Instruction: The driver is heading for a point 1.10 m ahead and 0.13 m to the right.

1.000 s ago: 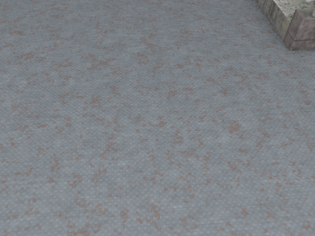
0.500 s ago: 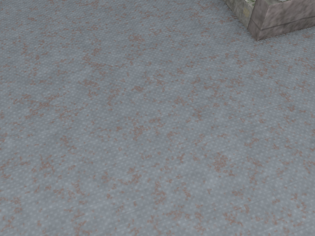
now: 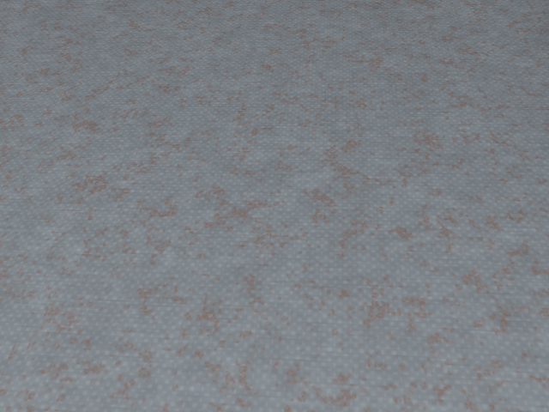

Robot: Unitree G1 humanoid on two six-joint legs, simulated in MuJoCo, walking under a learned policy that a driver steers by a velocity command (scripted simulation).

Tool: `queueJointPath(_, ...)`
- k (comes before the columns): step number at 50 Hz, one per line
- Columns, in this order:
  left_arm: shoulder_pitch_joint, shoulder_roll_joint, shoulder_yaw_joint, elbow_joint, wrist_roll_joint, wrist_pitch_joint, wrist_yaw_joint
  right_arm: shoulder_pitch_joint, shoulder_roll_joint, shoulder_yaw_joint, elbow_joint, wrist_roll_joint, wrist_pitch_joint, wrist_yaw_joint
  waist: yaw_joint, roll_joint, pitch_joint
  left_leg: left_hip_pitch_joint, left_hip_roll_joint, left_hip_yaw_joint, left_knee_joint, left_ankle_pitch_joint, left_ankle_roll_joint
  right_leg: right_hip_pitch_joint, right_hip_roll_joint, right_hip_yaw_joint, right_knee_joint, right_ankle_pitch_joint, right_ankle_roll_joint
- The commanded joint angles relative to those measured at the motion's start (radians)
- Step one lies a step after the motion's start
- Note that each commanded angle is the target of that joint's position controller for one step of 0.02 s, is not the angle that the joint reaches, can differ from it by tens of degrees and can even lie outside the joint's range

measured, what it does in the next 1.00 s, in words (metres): steps on the spot, turning right: left foot, then right foot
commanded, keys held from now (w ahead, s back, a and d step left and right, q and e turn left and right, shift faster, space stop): shift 0.20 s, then e+shift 0.46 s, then shift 0.18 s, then q+shift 0.08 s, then w+q+shift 0.08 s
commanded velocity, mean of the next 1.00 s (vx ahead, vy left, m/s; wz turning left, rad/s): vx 0.03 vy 0.00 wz -0.19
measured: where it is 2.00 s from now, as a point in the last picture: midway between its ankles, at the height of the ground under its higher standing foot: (253, 386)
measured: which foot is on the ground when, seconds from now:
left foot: up 0.00-0.22, down 0.24-0.72, up 0.74-1.00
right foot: down 0.00-0.24, up 0.26-0.70, down 0.72-1.00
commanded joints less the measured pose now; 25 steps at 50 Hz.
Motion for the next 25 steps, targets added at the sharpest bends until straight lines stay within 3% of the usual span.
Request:
queueJointPath(1, 0.026, 0.114, 0.039, -0.048, 0.012, -0.014, -0.007, 0.073, -0.028, 0.002, -0.047, 0.013, 0.013, 0.012, -0.008, -0.198, -0.114, -0.025, 0.021, 0.017, 0.074, 0.036, -0.019, 0.114, -0.219, 0.159, -0.132, 0.405, -0.186)
queueJointPath(4, 0.068, 0.138, 0.054, -0.022, 0.009, -0.017, -0.014, 0.028, -0.013, 0.020, -0.061, 0.012, 0.018, 0.014, 0.011, -0.216, -0.125, 0.000, 0.028, 0.016, -0.069, 0.021, -0.006, 0.141, -0.238, 0.153, -0.128, 0.331, -0.198)
queueJointPath(8, 0.089, 0.176, 0.071, 0.002, 0.012, -0.005, -0.032, -0.018, 0.008, 0.046, -0.077, 0.021, 0.015, 0.011, 0.037, -0.275, -0.128, 0.172, 0.036, 0.074, -0.367, -0.046, 0.036, 0.094, -0.237, 0.129, -0.119, 0.211, -0.190)
queueJointPath(10, 0.107, 0.192, 0.076, 0.021, 0.005, 0.010, -0.038, 0.012, 0.012, 0.053, -0.065, 0.021, 0.006, 0.006, 0.021, -0.271, -0.122, 0.271, 0.030, 0.106, -0.576, 0.050, 0.062, 0.076, -0.228, 0.117, -0.073, 0.238, -0.171)
queueJointPath(11, 0.132, 0.181, 0.071, 0.038, -0.007, 0.019, -0.040, 0.045, 0.026, 0.062, -0.045, 0.012, -0.004, 0.003, 0.006, -0.241, -0.106, 0.384, 0.028, 0.106, -0.773, 0.180, 0.081, 0.009, -0.204, 0.105, -0.039, 0.238, -0.136)
queueJointPath(12, 0.198, 0.141, 0.063, 0.059, -0.008, 0.019, -0.048, 0.051, 0.011, 0.067, -0.035, -0.001, -0.015, -0.004, 0.022, -0.145, -0.104, 0.500, 0.105, -0.005, -0.878, 0.250, 0.098, -0.090, -0.163, 0.085, 0.003, 0.094, -0.065)
queueJointPath(13, 0.255, 0.022, 0.032, 0.041, 0.005, 0.013, -0.064, 0.054, -0.025, 0.077, -0.051, -0.011, -0.023, -0.011, 0.053, 0.125, -0.144, 0.599, 0.411, -0.310, -0.940, 0.312, 0.127, -0.211, -0.075, 0.008, 0.167, -0.327, 0.014)
queueJointPath(14, 0.183, 0.059, 0.040, 0.026, -0.009, 0.033, -0.045, -0.010, -0.095, 0.058, -0.070, -0.009, -0.032, -0.026, 0.014, 0.195, -0.038, 0.245, 0.491, -0.292, -0.926, 0.384, 0.222, -0.134, -0.016, 0.020, 0.201, -0.416, 0.027)
queueJointPath(15, 0.124, 0.122, 0.060, 0.025, -0.023, 0.045, -0.048, -0.046, -0.056, 0.064, -0.059, -0.020, -0.041, -0.032, 0.014, 0.134, 0.025, 0.191, 0.419, -0.205, -0.921, 0.403, 0.229, -0.081, -0.009, 0.070, 0.316, -0.357, 0.016)
queueJointPath(16, 0.139, 0.145, 0.078, 0.040, -0.028, 0.048, -0.055, -0.078, -0.052, 0.066, -0.054, -0.015, -0.045, -0.038, 0.038, 0.141, 0.053, 0.203, 0.373, -0.134, -0.906, 0.466, 0.222, -0.129, 0.026, 0.056, 0.422, -0.319, 0.009)
queueJointPath(18, 0.219, 0.169, 0.100, 0.087, -0.015, 0.051, -0.060, -0.093, -0.031, 0.068, -0.064, 0.004, -0.045, -0.054, 0.064, 0.120, 0.010, 0.303, 0.336, -0.032, -0.863, 0.661, 0.209, -0.181, 0.035, 0.040, 0.576, -0.288, 0.016)
queueJointPath(21, 0.216, 0.138, 0.102, 0.090, -0.013, 0.058, -0.067, -0.074, 0.008, 0.071, -0.075, 0.009, -0.042, -0.065, 0.049, 0.062, -0.043, 0.408, 0.360, 0.024, -0.833, 0.720, 0.233, -0.237, 0.017, 0.020, 0.693, -0.284, 0.049)
queueJointPath(25, 0.138, 0.102, 0.093, 0.046, -0.012, 0.077, -0.084, -0.025, 0.013, 0.063, -0.058, -0.003, -0.041, -0.077, 0.006, 0.085, -0.025, 0.471, 0.393, 0.046, -0.840, 0.599, 0.253, -0.274, -0.016, -0.007, 0.573, -0.273, 0.070)
Next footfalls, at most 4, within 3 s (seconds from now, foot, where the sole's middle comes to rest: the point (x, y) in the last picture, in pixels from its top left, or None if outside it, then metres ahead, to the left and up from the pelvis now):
0.24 left None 0.01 0.12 -0.78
0.72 right None -0.04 -0.09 -0.78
1.52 left None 0.37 0.17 -0.78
2.02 right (270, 299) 0.79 0.07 -0.78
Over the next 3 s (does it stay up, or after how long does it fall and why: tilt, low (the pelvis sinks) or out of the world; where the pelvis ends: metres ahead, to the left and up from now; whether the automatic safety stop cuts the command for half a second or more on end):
stays up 0.99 0.05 0.00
